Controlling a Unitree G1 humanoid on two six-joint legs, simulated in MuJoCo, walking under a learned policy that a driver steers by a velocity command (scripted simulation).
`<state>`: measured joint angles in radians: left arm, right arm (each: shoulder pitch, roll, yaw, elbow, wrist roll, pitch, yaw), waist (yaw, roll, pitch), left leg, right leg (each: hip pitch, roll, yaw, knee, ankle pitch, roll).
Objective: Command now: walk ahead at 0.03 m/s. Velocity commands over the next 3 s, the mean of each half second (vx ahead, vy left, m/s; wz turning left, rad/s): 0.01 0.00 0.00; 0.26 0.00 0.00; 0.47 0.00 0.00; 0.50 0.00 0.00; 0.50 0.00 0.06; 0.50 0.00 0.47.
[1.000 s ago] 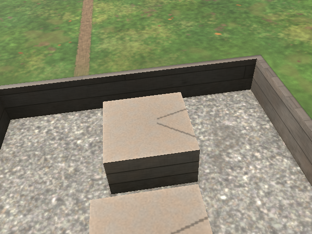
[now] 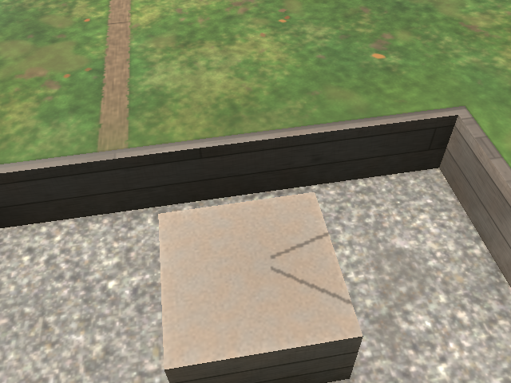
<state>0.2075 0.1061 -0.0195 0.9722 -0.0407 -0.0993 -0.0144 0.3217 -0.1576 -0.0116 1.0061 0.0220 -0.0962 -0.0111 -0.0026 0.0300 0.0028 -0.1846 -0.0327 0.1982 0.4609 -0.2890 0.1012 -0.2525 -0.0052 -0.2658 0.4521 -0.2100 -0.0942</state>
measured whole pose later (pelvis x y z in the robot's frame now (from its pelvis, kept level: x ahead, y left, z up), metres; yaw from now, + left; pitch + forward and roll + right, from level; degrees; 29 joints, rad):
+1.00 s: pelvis +0.11 -0.03 +0.00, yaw -1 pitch +0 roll +0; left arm 0.30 0.17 0.03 1.05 -0.04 -0.06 -0.08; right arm 0.54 -0.16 -0.02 1.11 0.06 -0.17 0.06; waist -0.05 0.01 -0.02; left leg 0.07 -0.01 0.18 0.30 -0.37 0.03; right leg -0.46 -0.05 -0.24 0.68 -0.27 -0.04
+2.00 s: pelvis +0.70 +0.04 -0.01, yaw -1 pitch +2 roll +0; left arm 0.15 0.20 0.01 0.95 -0.03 -0.14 0.02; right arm 0.38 -0.17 -0.02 1.02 0.08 -0.15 0.09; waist -0.05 -0.05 0.07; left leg -0.37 -0.04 0.23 0.52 -0.20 0.13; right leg -0.77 -0.16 -0.23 1.35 -0.32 0.01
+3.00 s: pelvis +1.24 +0.10 -0.05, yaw +15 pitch -2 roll +0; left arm 0.59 0.10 0.00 1.22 -0.05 -0.09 -0.14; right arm 0.00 -0.19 -0.02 0.71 0.06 -0.04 0.11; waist 0.09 0.00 0.01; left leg -0.93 0.07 0.26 1.02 -0.06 0.21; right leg 0.49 0.01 -0.48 0.10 -0.51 0.09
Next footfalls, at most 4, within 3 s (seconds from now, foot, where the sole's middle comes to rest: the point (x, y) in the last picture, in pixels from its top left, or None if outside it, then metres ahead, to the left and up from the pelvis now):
1.04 right None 0.24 -0.10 -0.77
1.74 left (243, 290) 0.80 0.09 -0.77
2.32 right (277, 231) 1.01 -0.02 -0.77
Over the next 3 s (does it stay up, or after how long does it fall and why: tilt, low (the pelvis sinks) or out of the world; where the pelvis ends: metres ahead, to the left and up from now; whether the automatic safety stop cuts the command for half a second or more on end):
stays up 1.24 0.10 -0.05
